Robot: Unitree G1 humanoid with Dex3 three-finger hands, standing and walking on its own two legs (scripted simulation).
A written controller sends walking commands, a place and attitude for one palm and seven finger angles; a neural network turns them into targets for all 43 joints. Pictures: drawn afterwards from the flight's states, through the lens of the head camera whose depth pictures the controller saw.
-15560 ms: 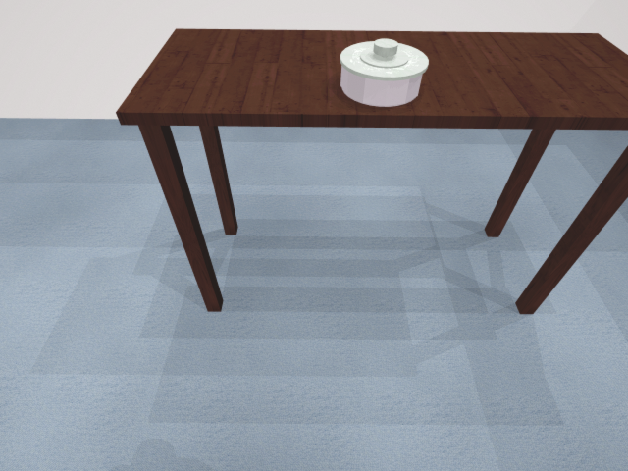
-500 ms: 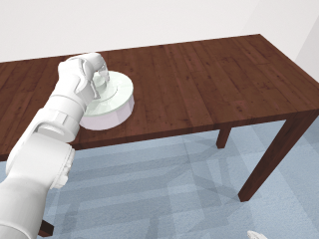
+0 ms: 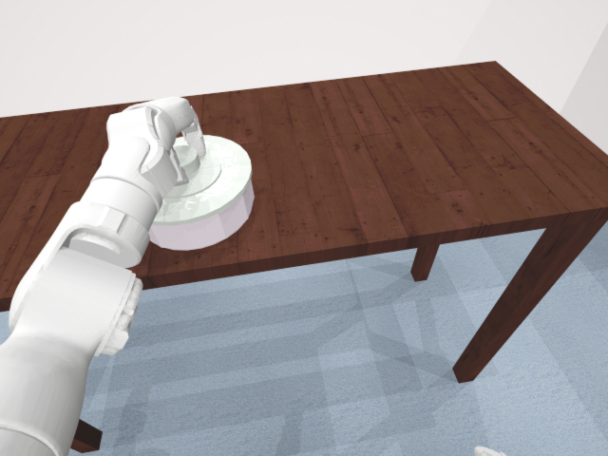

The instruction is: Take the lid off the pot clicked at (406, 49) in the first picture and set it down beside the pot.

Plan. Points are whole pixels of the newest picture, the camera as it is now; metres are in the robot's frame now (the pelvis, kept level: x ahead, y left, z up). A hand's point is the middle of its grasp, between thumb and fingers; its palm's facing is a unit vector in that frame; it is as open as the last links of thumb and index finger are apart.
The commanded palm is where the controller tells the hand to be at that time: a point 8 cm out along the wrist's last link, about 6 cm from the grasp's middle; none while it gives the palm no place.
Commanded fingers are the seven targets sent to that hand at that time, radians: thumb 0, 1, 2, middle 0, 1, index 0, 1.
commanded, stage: close the fingers and squeeze the knob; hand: left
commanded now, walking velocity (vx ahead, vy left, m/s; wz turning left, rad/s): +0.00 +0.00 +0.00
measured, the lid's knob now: (180, 161) +0.48 +0.17 +0.16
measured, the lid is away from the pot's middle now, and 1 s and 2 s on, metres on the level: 0.00 0.00 0.01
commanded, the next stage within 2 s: lift the lid straight up in 0.64 s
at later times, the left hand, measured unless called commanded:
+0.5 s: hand (172, 162) +0.45 +0.17 +0.18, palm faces -0.33 -0.15 -0.93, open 8.4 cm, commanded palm +0.44 +0.18 +0.23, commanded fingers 0.00 0.49 1.00 -0.79 -1.05 -0.73 -1.00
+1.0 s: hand (173, 162) +0.45 +0.17 +0.18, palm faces -0.32 -0.13 -0.94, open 8.4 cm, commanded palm +0.43 +0.17 +0.25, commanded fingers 0.00 0.59 1.03 -0.83 -1.07 -0.76 -1.03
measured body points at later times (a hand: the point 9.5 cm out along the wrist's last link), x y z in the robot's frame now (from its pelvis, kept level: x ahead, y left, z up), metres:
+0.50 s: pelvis +0.00 +0.00 +0.00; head +0.01 -0.02 +0.45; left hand +0.47 +0.17 +0.23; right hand +0.11 -0.26 -0.13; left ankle +0.02 +0.11 -0.74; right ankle -0.05 -0.12 -0.74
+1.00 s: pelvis +0.00 +0.00 +0.00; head +0.01 -0.03 +0.45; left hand +0.46 +0.17 +0.23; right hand +0.11 -0.26 -0.13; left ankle +0.02 +0.11 -0.74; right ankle -0.05 -0.12 -0.74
